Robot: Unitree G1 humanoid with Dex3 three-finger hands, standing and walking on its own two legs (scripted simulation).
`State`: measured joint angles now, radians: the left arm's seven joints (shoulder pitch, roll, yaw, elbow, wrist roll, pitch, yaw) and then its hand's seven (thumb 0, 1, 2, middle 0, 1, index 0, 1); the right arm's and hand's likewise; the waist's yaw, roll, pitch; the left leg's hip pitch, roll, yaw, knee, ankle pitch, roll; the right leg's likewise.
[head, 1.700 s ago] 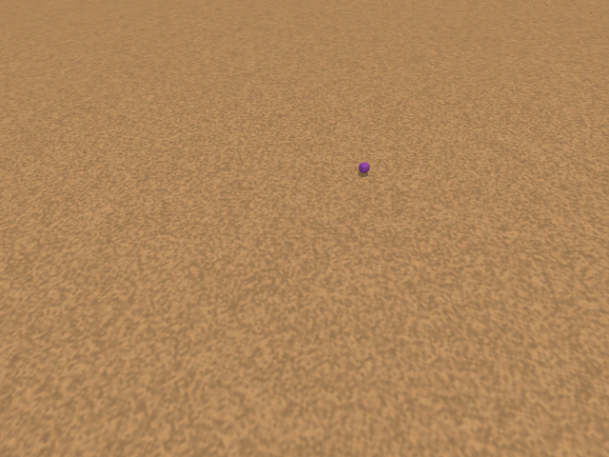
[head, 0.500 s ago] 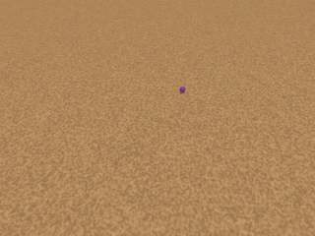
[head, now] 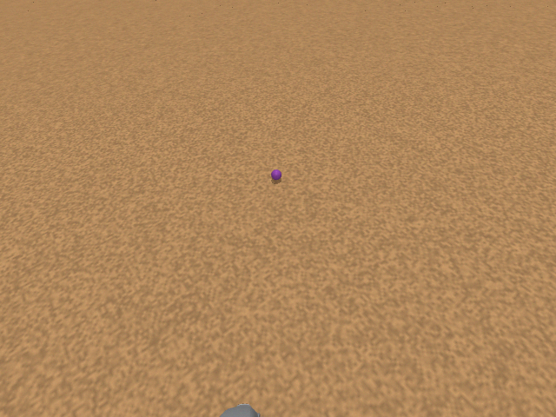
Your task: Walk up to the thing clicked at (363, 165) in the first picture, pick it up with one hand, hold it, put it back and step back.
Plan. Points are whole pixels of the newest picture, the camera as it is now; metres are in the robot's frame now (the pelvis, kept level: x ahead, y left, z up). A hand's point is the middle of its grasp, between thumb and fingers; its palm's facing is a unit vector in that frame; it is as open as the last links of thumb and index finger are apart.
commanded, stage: walk up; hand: left
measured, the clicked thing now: (276, 174) +1.42 +0.14 -0.74
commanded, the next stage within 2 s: none
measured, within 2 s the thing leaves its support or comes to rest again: neither
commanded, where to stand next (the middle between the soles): +1.01 -0.05 m, yaw -6 degrees
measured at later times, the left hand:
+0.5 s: hand (181, 277) +0.41 +0.26 -0.13, palm faces -0.22 -0.90 -0.38, open 7.4 cm
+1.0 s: hand (199, 234) +0.54 +0.25 -0.15, palm faces -0.11 -0.92 -0.37, open 7.4 cm
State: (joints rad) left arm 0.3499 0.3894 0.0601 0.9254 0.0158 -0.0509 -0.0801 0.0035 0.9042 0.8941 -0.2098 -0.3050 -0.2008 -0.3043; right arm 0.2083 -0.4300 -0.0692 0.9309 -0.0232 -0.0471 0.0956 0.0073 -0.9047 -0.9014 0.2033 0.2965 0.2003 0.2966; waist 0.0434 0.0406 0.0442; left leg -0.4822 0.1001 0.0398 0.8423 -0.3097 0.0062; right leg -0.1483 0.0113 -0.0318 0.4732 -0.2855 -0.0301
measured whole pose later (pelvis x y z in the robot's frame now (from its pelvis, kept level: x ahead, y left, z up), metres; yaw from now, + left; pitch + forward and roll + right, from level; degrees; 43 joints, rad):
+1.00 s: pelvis +0.49 -0.03 -0.01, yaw -6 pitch -2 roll -2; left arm 0.37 0.43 0.05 0.87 0.01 -0.08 -0.05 0.00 0.90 0.89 -0.21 -0.31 -0.20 -0.30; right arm 0.23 -0.43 -0.07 0.87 -0.02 -0.05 0.10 0.01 -0.90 -0.90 0.20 0.30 0.20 0.30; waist 0.04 0.02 0.07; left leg -0.45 0.09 0.05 0.59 -0.16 0.03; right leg -0.07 -0.02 -0.08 0.51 -0.41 0.00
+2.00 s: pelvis +0.87 -0.02 -0.01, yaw -6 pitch -3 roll +0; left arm 0.32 0.44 0.04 0.91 0.00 -0.05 -0.03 0.01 0.91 0.89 -0.21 -0.30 -0.20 -0.30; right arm 0.29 -0.40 -0.05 0.85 -0.01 -0.08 0.06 0.00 -0.90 -0.90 0.21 0.30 0.20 0.30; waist -0.01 -0.05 0.07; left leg -0.30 0.04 0.09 0.61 -0.25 0.03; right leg -0.42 -0.05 0.02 1.08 -0.40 -0.04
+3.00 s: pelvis +0.97 -0.04 +0.01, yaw -6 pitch -3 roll +0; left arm 0.06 0.35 0.01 1.19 0.00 0.00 -0.02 0.00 0.91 0.89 -0.21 -0.30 -0.20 -0.30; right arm 0.07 -0.37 0.01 1.16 0.00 -0.02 0.01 0.00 -0.90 -0.90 0.20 0.30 0.20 0.30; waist 0.02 0.00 0.05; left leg -0.07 0.02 0.02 0.35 -0.23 -0.01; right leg -0.20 -0.04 -0.06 0.36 -0.11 0.01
